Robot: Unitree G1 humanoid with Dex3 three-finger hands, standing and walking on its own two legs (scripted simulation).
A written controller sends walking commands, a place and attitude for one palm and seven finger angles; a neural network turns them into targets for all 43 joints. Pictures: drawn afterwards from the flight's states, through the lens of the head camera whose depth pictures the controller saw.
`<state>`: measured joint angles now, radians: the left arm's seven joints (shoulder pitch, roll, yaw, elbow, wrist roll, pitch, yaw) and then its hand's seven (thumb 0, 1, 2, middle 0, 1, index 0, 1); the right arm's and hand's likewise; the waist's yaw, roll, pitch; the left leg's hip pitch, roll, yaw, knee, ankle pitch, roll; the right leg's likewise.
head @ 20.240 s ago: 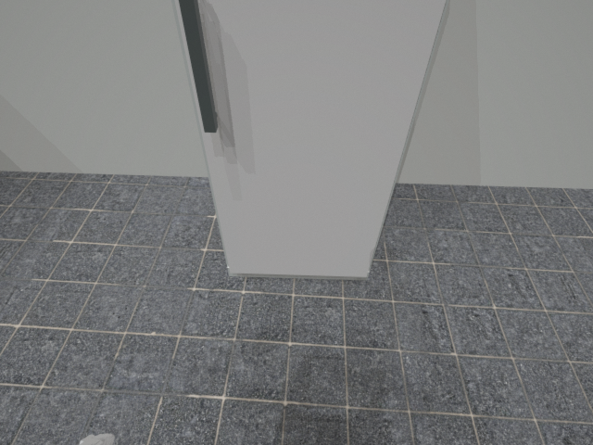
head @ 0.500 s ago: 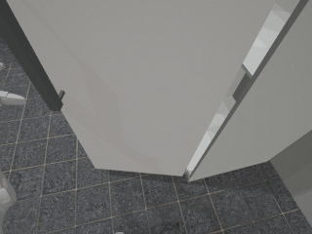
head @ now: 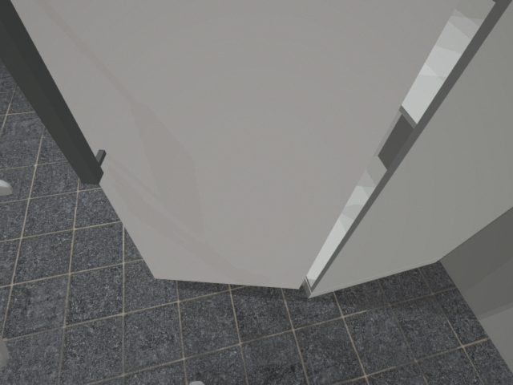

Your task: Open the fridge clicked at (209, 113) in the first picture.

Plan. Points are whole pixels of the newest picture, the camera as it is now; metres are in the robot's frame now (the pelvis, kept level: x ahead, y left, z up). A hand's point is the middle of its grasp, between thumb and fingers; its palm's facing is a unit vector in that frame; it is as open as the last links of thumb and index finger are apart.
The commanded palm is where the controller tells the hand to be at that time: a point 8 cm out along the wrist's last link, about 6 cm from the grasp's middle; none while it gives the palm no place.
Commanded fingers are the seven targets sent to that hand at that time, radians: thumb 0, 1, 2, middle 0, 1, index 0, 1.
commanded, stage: slip the hand off the handle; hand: left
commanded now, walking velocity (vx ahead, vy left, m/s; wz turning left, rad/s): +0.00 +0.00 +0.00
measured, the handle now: (59, 98) +0.47 +0.29 +0.17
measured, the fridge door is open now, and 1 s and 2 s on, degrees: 71 71 71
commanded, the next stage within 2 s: draw the hand back to the body in 0.56 s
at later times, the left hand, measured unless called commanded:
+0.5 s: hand out of the picture +0.28 +0.38 +0.16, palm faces +0.43 -0.89 -0.17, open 14.7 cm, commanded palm +0.24 +0.40 +0.17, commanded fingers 0.00 -0.55 0.20 -0.25 -1.15 -0.25 -1.15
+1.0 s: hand out of the picture +0.25 +0.33 +0.18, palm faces +0.18 -0.98 -0.02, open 14.7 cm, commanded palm +0.20 +0.37 +0.18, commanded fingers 0.00 -0.55 0.20 -0.25 -1.15 -0.25 -1.15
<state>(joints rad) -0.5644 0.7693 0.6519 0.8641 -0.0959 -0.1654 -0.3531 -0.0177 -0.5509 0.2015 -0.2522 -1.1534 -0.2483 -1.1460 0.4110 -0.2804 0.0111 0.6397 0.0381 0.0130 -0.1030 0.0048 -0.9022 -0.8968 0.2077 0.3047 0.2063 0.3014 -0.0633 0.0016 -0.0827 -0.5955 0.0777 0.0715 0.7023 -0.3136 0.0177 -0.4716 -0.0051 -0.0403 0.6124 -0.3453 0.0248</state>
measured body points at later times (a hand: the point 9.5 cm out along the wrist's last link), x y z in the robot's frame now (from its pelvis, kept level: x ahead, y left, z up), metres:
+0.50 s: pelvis -0.02 -0.02 +0.00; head -0.01 +0.00 +0.45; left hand +0.25 +0.42 +0.17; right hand +0.15 -0.26 -0.07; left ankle +0.01 +0.10 -0.72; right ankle -0.03 -0.14 -0.72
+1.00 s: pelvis -0.02 -0.02 +0.01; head -0.03 -0.03 +0.46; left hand +0.23 +0.38 +0.18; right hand +0.12 -0.27 -0.07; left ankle +0.01 +0.10 -0.72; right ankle -0.03 -0.14 -0.72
